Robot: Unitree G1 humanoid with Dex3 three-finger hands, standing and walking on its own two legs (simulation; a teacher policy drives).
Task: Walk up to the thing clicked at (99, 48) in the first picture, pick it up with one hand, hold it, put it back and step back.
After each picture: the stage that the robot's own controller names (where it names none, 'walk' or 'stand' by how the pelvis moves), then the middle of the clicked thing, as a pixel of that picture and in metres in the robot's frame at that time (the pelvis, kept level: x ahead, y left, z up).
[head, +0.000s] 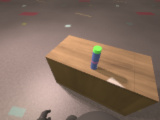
stand; (95, 58) +0.57 -0.02 -0.02
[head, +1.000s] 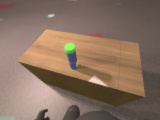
walk; (72, 58) +0.46 +0.18 +0.00
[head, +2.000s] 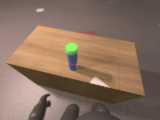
stand; (72, 59) +0.43 +0.15 +0.01
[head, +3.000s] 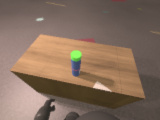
stand; (76, 65) +0.43 +0.12 -0.01
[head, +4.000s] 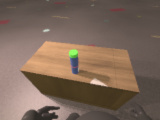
stand; (74, 63) +0.49 +0.19 -0.02
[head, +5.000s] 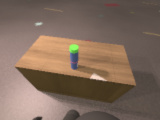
stand; (74, 58) +0.51 +0.16 -0.01
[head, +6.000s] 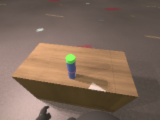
stand; (71, 68) +0.44 +0.17 -0.03
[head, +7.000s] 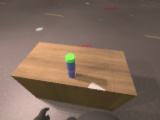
stand; (71, 67) +0.44 +0.17 -0.03
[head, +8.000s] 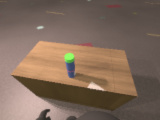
stand; (70, 66) +0.44 +0.18 -0.03
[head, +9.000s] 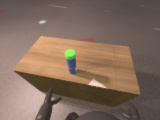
rise first; (71, 63) +0.45 +0.18 -0.02
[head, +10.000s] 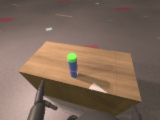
go down; (73, 66) +0.44 +0.18 -0.02
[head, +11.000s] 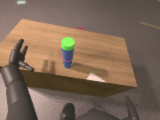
go down; (67, 55) +0.45 +0.16 +0.04
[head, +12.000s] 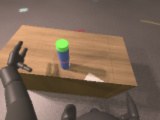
approach; (64, 56) +0.45 +0.17 +0.04
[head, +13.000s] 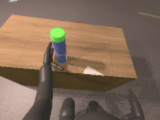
close in; (60, 48) +0.47 +0.18 +0.07
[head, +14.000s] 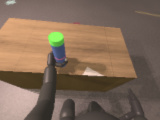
lift; (59, 52) +0.45 +0.17 +0.07
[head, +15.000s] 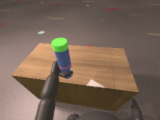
lift; (64, 61) +0.33 +0.16 +0.19
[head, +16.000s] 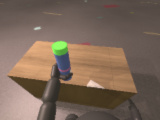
hold; (63, 64) +0.33 +0.17 +0.16
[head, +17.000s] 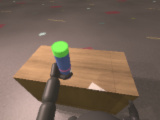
hold; (64, 63) +0.31 +0.16 +0.19
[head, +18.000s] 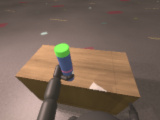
hold; (66, 65) +0.32 +0.17 +0.16
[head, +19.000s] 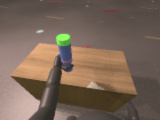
crouch; (66, 55) +0.39 +0.17 +0.18
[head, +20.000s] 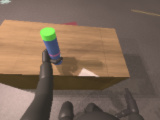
lower; (53, 49) +0.47 +0.20 +0.07
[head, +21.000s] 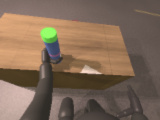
lower; (53, 49) +0.46 +0.20 +0.08
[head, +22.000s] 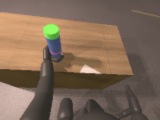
lower; (55, 47) +0.48 +0.18 +0.08
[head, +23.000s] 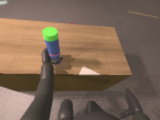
lower; (53, 49) +0.47 +0.20 +0.08
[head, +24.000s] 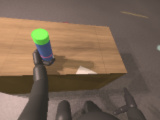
rest; (45, 50) +0.47 +0.22 +0.08
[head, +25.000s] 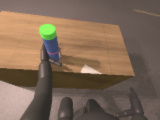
withdraw; (52, 46) +0.47 +0.20 +0.09
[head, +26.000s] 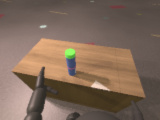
sink last; (71, 63) +0.44 +0.18 +0.02
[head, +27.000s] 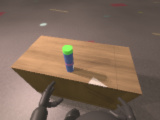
stand; (69, 60) +0.46 +0.20 +0.03
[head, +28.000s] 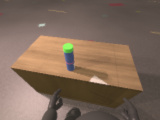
stand; (69, 58) +0.47 +0.20 +0.04
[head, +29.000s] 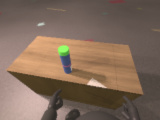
stand; (66, 61) +0.44 +0.21 +0.04
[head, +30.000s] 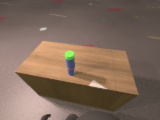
stand; (70, 64) +0.47 +0.19 -0.02
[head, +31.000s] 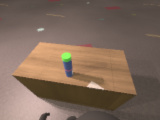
stand; (68, 66) +0.45 +0.20 -0.03
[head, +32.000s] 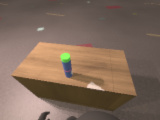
stand; (67, 66) +0.44 +0.21 -0.03
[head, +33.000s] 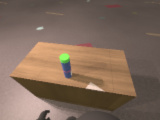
walk; (66, 67) +0.43 +0.21 -0.03
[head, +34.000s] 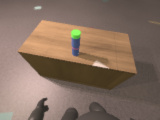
walk; (75, 44) +0.60 +0.16 -0.02
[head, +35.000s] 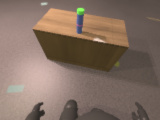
walk; (79, 22) +0.93 +0.17 +0.00
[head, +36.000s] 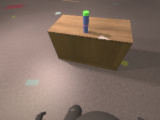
stand; (85, 22) +1.06 +0.16 +0.00
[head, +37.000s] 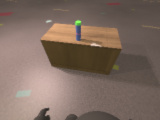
stand; (78, 31) +1.03 +0.21 -0.02
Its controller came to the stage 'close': yes
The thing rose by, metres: 0.22
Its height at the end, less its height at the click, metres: +0.00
